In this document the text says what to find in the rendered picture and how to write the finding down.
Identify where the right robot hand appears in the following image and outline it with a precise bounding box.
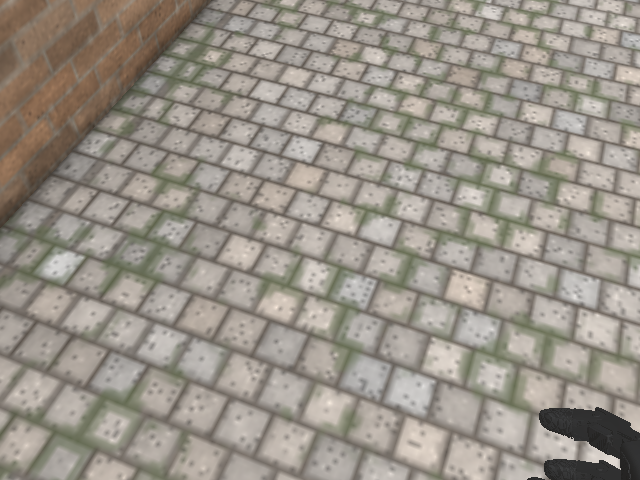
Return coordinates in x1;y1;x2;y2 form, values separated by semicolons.
527;407;640;480

